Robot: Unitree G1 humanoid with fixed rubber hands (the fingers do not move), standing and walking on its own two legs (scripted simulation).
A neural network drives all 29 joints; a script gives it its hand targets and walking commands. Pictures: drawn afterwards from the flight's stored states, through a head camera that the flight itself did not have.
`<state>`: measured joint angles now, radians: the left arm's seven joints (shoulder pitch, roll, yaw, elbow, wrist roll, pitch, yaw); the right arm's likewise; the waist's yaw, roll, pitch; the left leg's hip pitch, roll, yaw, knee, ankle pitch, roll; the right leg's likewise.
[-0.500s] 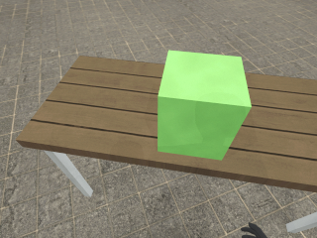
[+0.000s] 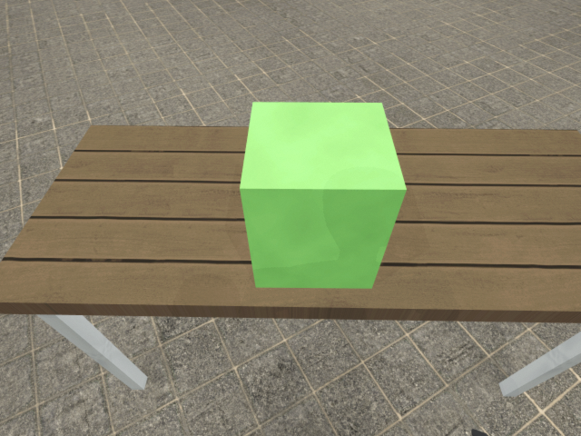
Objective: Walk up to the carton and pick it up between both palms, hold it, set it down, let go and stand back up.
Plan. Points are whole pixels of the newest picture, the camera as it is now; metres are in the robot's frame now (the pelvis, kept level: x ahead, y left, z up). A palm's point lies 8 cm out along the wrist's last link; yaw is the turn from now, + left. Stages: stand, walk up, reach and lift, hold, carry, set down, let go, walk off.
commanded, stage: walk up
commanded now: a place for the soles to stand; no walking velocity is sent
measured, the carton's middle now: (315, 200) +0.48 -0.01 +0.04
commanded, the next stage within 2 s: stand in 1.18 s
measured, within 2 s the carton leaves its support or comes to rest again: neither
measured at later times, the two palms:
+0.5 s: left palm out of the picture +0.11 +0.26 -0.10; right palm out of the picture +0.07 -0.28 -0.11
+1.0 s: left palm out of the picture +0.11 +0.26 -0.10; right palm out of the picture +0.03 -0.29 -0.11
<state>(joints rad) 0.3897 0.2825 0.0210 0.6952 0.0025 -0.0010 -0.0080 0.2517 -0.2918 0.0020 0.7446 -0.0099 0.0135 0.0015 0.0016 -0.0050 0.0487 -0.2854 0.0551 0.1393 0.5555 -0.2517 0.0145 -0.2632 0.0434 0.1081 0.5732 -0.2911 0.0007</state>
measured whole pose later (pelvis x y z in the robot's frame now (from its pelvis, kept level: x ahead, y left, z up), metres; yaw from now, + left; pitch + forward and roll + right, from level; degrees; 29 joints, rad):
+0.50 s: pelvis +0.00 +0.00 -0.01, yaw -6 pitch -1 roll +1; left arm 0.34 0.30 0.03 0.66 0.00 0.01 -0.01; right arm 0.25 -0.31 0.00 0.71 -0.01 0.03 0.00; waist -0.01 0.00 0.05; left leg -0.28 0.11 0.23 0.61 -0.30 0.01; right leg -0.31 0.09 0.20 0.64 -0.30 0.00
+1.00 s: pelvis +0.00 +0.00 -0.01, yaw -9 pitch -1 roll +0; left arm 0.35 0.29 0.03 0.67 0.00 0.01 -0.01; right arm 0.29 -0.33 -0.01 0.71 -0.01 0.05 0.00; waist 0.00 0.02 0.06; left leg -0.29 0.11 0.21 0.67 -0.40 0.00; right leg -0.31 0.11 0.18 0.64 -0.30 -0.02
